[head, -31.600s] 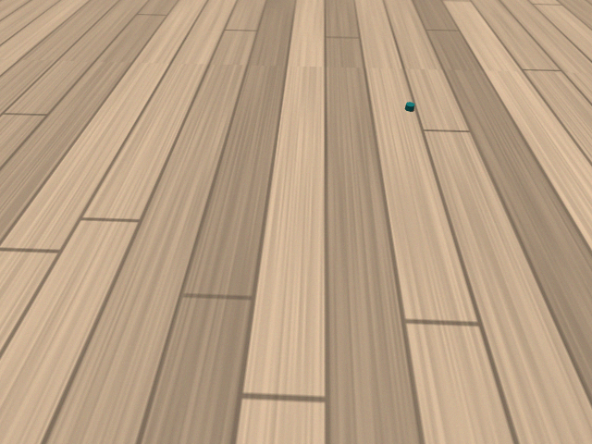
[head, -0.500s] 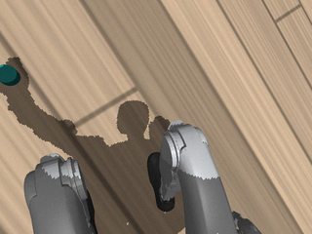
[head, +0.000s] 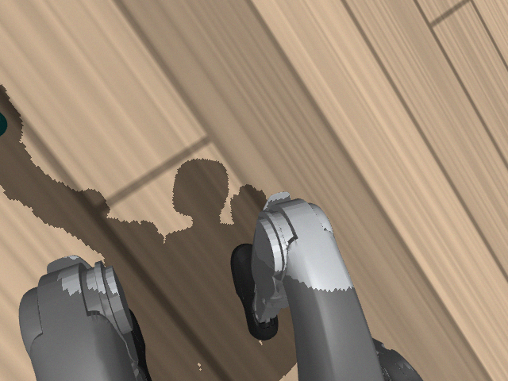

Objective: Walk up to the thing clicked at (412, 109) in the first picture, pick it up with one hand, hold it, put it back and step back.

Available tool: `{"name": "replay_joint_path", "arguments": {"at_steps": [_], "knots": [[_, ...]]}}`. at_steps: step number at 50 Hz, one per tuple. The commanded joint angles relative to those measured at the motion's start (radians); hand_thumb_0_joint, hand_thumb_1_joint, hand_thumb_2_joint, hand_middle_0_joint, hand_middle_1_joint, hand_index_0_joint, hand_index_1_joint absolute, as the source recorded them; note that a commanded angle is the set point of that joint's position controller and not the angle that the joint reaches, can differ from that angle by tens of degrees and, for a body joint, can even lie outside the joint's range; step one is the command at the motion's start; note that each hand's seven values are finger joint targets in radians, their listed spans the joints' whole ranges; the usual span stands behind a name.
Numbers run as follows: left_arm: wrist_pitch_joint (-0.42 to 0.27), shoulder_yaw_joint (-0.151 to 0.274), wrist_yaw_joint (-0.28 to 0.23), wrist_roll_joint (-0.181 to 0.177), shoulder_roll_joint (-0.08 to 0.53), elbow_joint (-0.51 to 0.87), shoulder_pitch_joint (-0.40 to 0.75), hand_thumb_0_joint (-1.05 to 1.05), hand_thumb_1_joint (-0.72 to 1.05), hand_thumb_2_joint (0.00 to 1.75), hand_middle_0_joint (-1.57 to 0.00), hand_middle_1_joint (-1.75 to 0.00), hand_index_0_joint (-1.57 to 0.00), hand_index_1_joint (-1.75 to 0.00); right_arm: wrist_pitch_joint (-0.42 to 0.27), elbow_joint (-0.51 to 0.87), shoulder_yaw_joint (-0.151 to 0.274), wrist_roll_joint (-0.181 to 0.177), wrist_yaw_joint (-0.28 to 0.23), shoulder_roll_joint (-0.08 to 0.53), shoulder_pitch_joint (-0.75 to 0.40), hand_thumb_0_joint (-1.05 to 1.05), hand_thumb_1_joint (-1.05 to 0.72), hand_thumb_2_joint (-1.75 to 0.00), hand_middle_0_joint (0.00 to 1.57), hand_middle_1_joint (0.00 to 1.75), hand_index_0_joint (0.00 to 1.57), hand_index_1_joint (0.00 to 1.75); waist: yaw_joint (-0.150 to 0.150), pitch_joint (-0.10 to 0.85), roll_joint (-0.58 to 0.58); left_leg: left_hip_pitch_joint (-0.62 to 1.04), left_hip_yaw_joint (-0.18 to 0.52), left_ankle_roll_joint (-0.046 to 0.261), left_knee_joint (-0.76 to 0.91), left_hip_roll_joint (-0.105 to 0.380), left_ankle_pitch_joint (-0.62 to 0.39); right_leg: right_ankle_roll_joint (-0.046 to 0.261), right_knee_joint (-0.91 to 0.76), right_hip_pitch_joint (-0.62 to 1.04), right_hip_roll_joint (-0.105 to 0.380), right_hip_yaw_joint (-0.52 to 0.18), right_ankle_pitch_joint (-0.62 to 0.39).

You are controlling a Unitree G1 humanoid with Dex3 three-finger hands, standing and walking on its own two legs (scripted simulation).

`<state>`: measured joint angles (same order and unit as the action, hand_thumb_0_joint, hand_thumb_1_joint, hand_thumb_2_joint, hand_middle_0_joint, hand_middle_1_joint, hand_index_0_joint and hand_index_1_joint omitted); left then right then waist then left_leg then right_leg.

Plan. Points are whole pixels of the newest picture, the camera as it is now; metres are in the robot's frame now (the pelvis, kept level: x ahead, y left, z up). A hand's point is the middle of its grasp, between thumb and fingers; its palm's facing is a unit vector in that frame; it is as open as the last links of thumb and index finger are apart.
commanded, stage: rise first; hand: left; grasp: from above
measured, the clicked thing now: out of the picture +0.55 +0.29 -0.31
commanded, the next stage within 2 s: none
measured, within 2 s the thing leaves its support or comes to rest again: neither
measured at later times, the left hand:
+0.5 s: hand out of the picture +0.50 +0.32 -0.20, palm faces -0.46 -0.07 -0.89, open 13.6 cm
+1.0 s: hand out of the picture +0.50 +0.33 -0.18, palm faces -0.45 -0.07 -0.89, open 13.5 cm
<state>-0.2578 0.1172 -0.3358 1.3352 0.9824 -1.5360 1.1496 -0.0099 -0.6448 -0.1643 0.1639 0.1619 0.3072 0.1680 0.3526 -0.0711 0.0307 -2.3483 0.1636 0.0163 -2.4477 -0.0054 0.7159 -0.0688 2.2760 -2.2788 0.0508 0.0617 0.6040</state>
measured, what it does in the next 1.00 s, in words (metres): stands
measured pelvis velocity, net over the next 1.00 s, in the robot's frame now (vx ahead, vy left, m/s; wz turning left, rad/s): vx -0.01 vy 0.00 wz -0.01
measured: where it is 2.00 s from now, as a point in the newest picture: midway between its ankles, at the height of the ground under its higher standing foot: (199, 340)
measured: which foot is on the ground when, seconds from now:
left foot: down 0.00-1.00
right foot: down 0.00-1.00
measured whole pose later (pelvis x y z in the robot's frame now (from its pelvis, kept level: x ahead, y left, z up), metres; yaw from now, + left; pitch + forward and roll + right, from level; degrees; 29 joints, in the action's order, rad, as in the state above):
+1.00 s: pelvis -0.01 +0.00 +0.00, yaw -1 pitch +34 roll -13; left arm -0.24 0.10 -0.32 1.33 1.01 -1.53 1.16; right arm -0.02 -0.61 -0.19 0.15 0.16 0.32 0.18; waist 0.37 -0.08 0.04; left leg -2.36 0.18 0.02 -2.45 -0.01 0.70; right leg -0.07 2.27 -2.28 0.05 0.07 0.58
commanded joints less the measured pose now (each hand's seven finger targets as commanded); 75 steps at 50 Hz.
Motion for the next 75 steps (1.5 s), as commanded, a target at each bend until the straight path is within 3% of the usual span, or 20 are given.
{"name": "replay_joint_path", "arguments": {"at_steps": [1,5,14,17,21,24,26,31,34,37,40,44,47,57,60,61,66,69,72,75], "knots": [[-0.001,0.015,-0.041,-0.013,0.247,0.122,0.315,0.0,-0.45,0.92,-0.13,-0.97,-0.14,-0.96,0.005,-0.019,0.087,0.004,-0.006,0.301,0.249,0.0,-0.91,-0.9,0.2,0.3,0.2,0.3,0.048,0.683,-0.441,0.552,-0.068,-0.002,0.276,0.002,-0.242,0.089,-0.164,0.337,-0.047,0.123,-0.2],[-0.002,0.025,-0.05,-0.011,0.282,0.122,0.306,0.0,-0.44,0.91,-0.15,-0.95,-0.16,-0.94,0.004,-0.01,0.078,0.004,-0.009,0.303,0.238,0.0,-0.91,-0.9,0.2,0.3,0.2,0.3,0.034,0.705,-0.432,0.532,-0.076,0.002,0.271,0.002,-0.225,0.088,-0.17,0.367,-0.052,0.123,-0.191],[0.01,0.011,-0.052,-0.013,0.259,0.113,0.294,0.0,-0.45,0.91,-0.16,-0.94,-0.16,-0.94,-0.003,-0.011,0.073,0.002,-0.008,0.305,0.249,0.0,-0.91,-0.9,0.2,0.3,0.2,0.3,0.052,0.693,-0.453,0.563,-0.071,-0.003,0.263,0.005,-0.261,0.09,-0.164,0.358,-0.054,0.128,-0.22],[0.013,0.028,-0.058,-0.019,0.29,0.14,0.291,0.0,-0.44,0.9,-0.16,-0.94,-0.16,-0.93,-0.005,-0.011,0.073,-0.003,-0.006,0.305,0.25,0.0,-0.91,-0.9,0.2,0.3,0.2,0.3,0.034,0.71,-0.464,0.561,-0.076,-0.004,0.263,0.004,-0.282,0.091,-0.162,0.381,-0.053,0.124,-0.235],[0.019,0.022,-0.053,-0.019,0.272,0.125,0.304,0.0,-0.45,0.91,-0.16,-0.94,-0.16,-0.93,-0.009,-0.004,0.074,-0.003,-0.006,0.311,0.251,0.0,-0.91,-0.9,0.2,0.3,0.2,0.3,0.056,0.669,-0.453,0.545,-0.069,-0.003,0.259,0.005,-0.256,0.092,-0.163,0.343,-0.052,0.129,-0.214],[0.014,0.03,-0.054,-0.018,0.305,0.154,0.306,0.0,-0.43,0.9,-0.18,-0.91,-0.18,-0.91,-0.008,-0.006,0.069,-0.003,-0.008,0.309,0.241,0.0,-0.91,-0.9,0.2,0.3,0.2,0.3,0.034,0.711,-0.458,0.54,-0.082,0.001,0.261,0.004,-0.244,0.089,-0.176,0.391,-0.055,0.121,-0.212],[0.016,0.033,-0.051,-0.026,0.287,0.124,0.279,0.0,-0.42,0.9,-0.16,-0.93,-0.17,-0.93,-0.01,0.001,0.073,-0.001,-0.007,0.315,0.246,0.0,-0.9,-0.9,0.2,0.3,0.2,0.3,0.039,0.671,-0.448,0.532,-0.064,-0.007,0.276,0.004,-0.237,0.092,-0.165,0.353,-0.049,0.13,-0.201],[0.017,0.004,-0.036,-0.029,0.248,0.152,0.309,0.0,-0.44,0.92,-0.16,-0.93,-0.16,-0.93,-0.008,0.0,0.077,-0.007,-0.005,0.308,0.249,0.0,-0.9,-0.9,0.2,0.3,0.2,0.3,0.053,0.7,-0.462,0.562,-0.065,-0.004,0.268,0.006,-0.25,0.093,-0.165,0.35,-0.052,0.13,-0.211],[0.017,0.015,-0.03,-0.028,0.268,0.155,0.311,0.0,-0.43,0.91,-0.16,-0.92,-0.17,-0.92,-0.004,-0.004,0.074,-0.003,-0.007,0.314,0.256,0.0,-0.9,-0.9,0.2,0.3,0.2,0.3,0.052,0.702,-0.458,0.572,-0.061,-0.007,0.269,0.005,-0.276,0.091,-0.165,0.353,-0.048,0.132,-0.228],[0.016,-0.008,-0.026,-0.03,0.241,0.118,0.302,0.0,-0.43,0.91,-0.17,-0.92,-0.17,-0.92,-0.003,-0.003,0.071,-0.007,-0.007,0.31,0.251,0.0,-0.9,-0.9,0.2,0.3,0.2,0.3,0.064,0.674,-0.442,0.538,-0.066,-0.002,0.26,0.004,-0.261,0.092,-0.168,0.358,-0.052,0.13,-0.223],[0.011,0.018,-0.031,-0.024,0.299,0.166,0.333,0.0,-0.43,0.91,-0.18,-0.9,-0.17,-0.91,-0.001,0.004,0.065,-0.005,-0.007,0.312,0.249,0.0,-0.9,-0.9,0.2,0.3,0.2,0.3,0.045,0.711,-0.463,0.539,-0.072,-0.003,0.274,0.002,-0.258,0.092,-0.17,0.386,-0.052,0.129,-0.219],[0.014,0.007,-0.023,-0.018,0.279,0.14,0.32,0.0,-0.43,0.91,-0.17,-0.92,-0.17,-0.92,-0.002,0.012,0.065,-0.007,-0.009,0.316,0.244,0.0,-0.9,-0.9,0.2,0.3,0.2,0.3,0.056,0.676,-0.448,0.536,-0.069,-0.003,0.27,0.002,-0.234,0.095,-0.175,0.346,-0.052,0.131,-0.195],[0.019,0.007,-0.021,-0.021,0.292,0.151,0.31,0.0,-0.45,0.92,-0.17,-0.92,-0.16,-0.93,-0.001,0.015,0.065,-0.011,-0.011,0.31,0.235,0.0,-0.9,-0.9,0.2,0.3,0.2,0.3,0.037,0.688,-0.461,0.514,-0.084,0.002,0.272,0.001,-0.217,0.094,-0.18,0.371,-0.054,0.121,-0.187],[0.023,0.006,0.005,-0.033,0.281,0.202,0.339,0.0,-0.47,0.95,-0.15,-0.93,-0.14,-0.94,0.009,0.024,0.071,-0.016,-0.02,0.316,0.25,0.0,-0.9,-0.9,0.2,0.3,0.2,0.3,0.046,0.72,-0.47,0.569,-0.063,-0.009,0.28,0.004,-0.266,0.098,-0.17,0.345,-0.046,0.127,-0.216],[0.024,-0.009,0.014,-0.032,0.252,0.168,0.324,0.0,-0.47,0.95,-0.15,-0.93,-0.14,-0.93,0.011,0.017,0.069,-0.015,-0.021,0.316,0.259,0.0,-0.9,-0.9,0.2,0.3,0.2,0.3,0.062,0.666,-0.459,0.547,-0.063,-0.008,0.276,0.001,-0.255,0.099,-0.174,0.33,-0.045,0.129,-0.207],[0.02,-0.004,0.014,-0.031,0.268,0.202,0.34,0.0,-0.46,0.95,-0.15,-0.93,-0.14,-0.93,0.014,0.017,0.068,-0.016,-0.022,0.312,0.256,0.0,-0.9,-0.9,0.2,0.3,0.2,0.3,0.047,0.714,-0.47,0.573,-0.061,-0.01,0.285,0.003,-0.269,0.098,-0.168,0.339,-0.047,0.129,-0.215],[0.017,-0.012,0.021,-0.032,0.263,0.168,0.332,0.0,-0.45,0.93,-0.17,-0.91,-0.16,-0.92,0.015,0.025,0.059,-0.011,-0.025,0.316,0.256,0.0,-0.9,-0.9,0.2,0.3,0.2,0.3,0.065,0.666,-0.432,0.521,-0.071,-0.002,0.262,0.001,-0.246,0.099,-0.18,0.349,-0.05,0.129,-0.196],[0.011,0.006,0.013,-0.026,0.308,0.206,0.346,0.0,-0.44,0.92,-0.18,-0.9,-0.18,-0.91,0.017,0.031,0.057,-0.013,-0.029,0.317,0.242,0.0,-0.9,-0.9,0.2,0.3,0.2,0.3,0.034,0.712,-0.495,0.559,-0.069,-0.01,0.286,0.001,-0.242,0.1,-0.173,0.35,-0.048,0.126,-0.194],[0.013,-0.017,0.01,-0.026,0.25,0.157,0.337,0.0,-0.47,0.95,-0.15,-0.93,-0.14,-0.94,0.017,0.032,0.061,-0.009,-0.032,0.321,0.247,0.0,-0.9,-0.9,0.2,0.3,0.2,0.3,0.068,0.653,-0.453,0.536,-0.055,-0.009,0.276,0.001,-0.217,0.102,-0.174,0.301,-0.048,0.138,-0.174],[0.009,-0.007,0.008,-0.02,0.278,0.192,0.364,0.0,-0.47,0.95,-0.16,-0.91,-0.15,-0.92,0.015,0.031,0.059,-0.007,-0.033,0.326,0.249,0.0,-0.9,-0.9,0.2,0.3,0.2,0.3,0.061,0.682,-0.482,0.566,-0.056,-0.012,0.276,0.002,-0.255,0.1,-0.168,0.316,-0.045,0.135,-0.202]]}}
